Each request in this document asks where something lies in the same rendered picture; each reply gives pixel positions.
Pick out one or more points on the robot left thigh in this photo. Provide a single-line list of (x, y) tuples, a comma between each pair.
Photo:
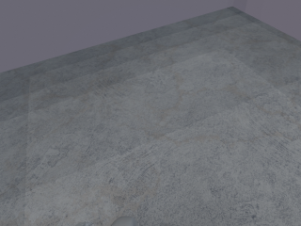
[(125, 221)]

